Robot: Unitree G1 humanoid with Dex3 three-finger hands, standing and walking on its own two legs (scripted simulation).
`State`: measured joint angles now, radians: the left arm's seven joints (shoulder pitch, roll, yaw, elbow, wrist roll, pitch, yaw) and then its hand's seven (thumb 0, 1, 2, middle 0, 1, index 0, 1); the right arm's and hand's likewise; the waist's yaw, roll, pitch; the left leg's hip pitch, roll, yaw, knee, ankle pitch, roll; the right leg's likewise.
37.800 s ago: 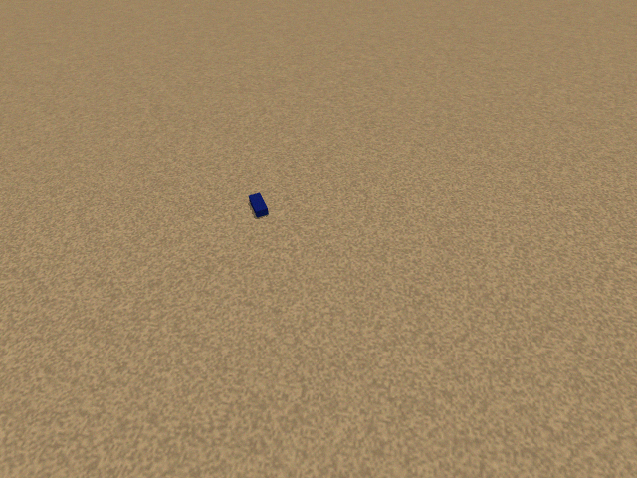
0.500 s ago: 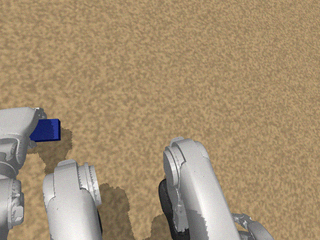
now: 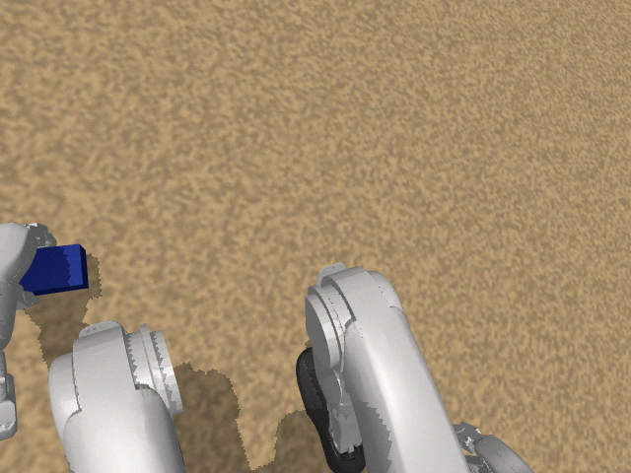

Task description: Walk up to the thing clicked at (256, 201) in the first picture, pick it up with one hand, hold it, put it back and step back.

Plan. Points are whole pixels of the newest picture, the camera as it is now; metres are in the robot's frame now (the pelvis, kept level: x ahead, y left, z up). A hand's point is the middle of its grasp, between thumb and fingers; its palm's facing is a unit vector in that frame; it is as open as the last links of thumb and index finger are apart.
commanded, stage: rest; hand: left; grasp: from above
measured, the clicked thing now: (31, 273) +0.41 +0.28 -0.26
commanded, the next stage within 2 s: open in 0.46 s
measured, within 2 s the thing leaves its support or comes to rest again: rests again in 0.28 s
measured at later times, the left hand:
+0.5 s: hand (25, 272) +0.41 +0.28 -0.23, palm faces -0.45 -0.11 -0.89, open 8.2 cm
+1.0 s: hand (22, 274) +0.41 +0.28 -0.23, palm faces -0.44 -0.09 -0.89, open 10.0 cm
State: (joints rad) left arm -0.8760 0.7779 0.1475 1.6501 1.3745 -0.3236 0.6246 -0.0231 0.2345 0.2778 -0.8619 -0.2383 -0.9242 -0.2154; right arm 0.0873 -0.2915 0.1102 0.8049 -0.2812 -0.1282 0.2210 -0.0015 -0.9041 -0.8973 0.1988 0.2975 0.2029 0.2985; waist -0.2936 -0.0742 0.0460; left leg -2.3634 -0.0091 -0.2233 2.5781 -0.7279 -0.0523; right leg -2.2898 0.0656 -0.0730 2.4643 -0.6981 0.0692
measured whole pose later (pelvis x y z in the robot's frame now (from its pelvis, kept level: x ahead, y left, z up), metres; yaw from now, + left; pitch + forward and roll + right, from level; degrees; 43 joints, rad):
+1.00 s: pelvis -0.01 +0.01 +0.00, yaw -3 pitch +26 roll -13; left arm -0.90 0.81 0.07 1.73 1.34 -0.27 0.74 0.00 0.08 0.54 -0.65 -0.44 -0.64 -0.46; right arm 0.06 -0.32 0.19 0.81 -0.32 -0.24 0.31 0.00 -0.90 -0.90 0.20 0.30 0.20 0.30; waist -0.32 -0.10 0.09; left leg -2.34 0.00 -0.26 2.60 -0.74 -0.02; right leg -2.24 0.08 -0.11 2.43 -0.69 0.07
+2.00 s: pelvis +0.00 +0.01 +0.02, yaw -3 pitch +31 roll -12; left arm -0.83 0.71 0.16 1.42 1.19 -0.09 0.71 0.00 -0.42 0.92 -0.15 -0.94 -0.16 -0.93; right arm 0.13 -0.32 0.11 0.80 -0.23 -0.24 0.37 0.00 -0.90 -0.90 0.20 0.30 0.20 0.30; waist -0.27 -0.03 -0.03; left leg -2.35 0.01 -0.24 2.54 -0.74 -0.03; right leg -2.26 0.07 -0.10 2.39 -0.69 0.05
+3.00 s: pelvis -0.01 +0.00 +0.10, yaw +4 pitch +35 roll -6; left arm -0.61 0.55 0.07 0.98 0.87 -0.02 0.22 0.00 0.10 0.88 -0.22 -0.58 -0.21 -0.59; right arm 0.21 -0.24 0.00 0.73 -0.06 -0.02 0.18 0.00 -0.90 -0.90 0.20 0.30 0.20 0.30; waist -0.13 0.09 -0.16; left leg -2.13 0.01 -0.11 2.22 -0.70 -0.01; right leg -2.07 0.02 -0.01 2.16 -0.69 0.07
